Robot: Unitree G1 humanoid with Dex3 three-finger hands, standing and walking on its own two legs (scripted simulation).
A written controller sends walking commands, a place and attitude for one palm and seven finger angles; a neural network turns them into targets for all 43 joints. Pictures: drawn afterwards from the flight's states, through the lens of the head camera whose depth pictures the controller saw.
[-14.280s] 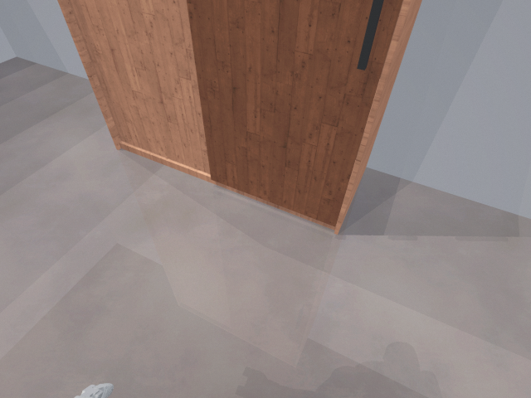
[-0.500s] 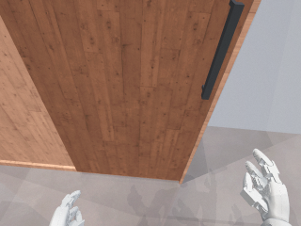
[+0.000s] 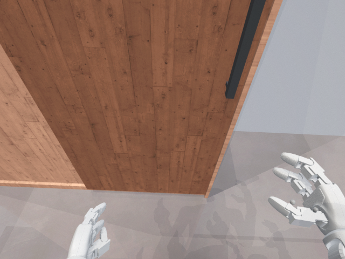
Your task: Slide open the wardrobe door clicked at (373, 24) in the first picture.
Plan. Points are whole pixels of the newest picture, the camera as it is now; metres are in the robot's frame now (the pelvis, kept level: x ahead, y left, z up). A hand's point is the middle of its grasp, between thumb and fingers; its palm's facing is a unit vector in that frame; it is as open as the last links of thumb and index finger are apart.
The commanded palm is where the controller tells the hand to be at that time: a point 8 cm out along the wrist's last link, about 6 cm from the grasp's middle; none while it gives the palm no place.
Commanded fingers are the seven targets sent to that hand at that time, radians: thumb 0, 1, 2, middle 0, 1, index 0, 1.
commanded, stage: raise the hand with hooked fingers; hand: right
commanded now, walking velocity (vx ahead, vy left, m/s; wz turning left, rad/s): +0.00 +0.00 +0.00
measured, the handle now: (241, 45) +0.57 -0.13 +0.23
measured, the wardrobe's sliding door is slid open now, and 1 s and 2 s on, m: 0.00 0.00 0.00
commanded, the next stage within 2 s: move the hooked fingers beside the handle in 1.36 s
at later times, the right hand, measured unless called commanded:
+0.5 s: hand out of the picture +0.25 -0.28 +0.20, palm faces +0.08 +0.99 -0.10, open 13.4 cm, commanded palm +0.22 -0.32 +0.19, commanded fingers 0.00 0.50 -0.30 0.30 1.20 0.30 1.20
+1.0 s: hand out of the picture +0.28 -0.29 +0.25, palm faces +0.05 +0.99 -0.09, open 14.0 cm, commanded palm +0.24 -0.32 +0.26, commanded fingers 0.00 0.50 -0.30 0.30 1.20 0.30 1.20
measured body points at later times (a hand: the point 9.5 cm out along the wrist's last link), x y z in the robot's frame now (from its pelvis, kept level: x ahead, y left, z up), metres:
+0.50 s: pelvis +0.01 -0.02 +0.02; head -0.02 -0.01 +0.47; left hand +0.22 +0.19 -0.02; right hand +0.24 -0.33 +0.21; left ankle +0.02 +0.10 -0.71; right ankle +0.03 -0.11 -0.71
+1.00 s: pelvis +0.01 +0.00 +0.03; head -0.03 +0.03 +0.48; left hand +0.21 +0.22 -0.04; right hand +0.27 -0.34 +0.26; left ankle +0.02 +0.10 -0.71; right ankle +0.03 -0.11 -0.71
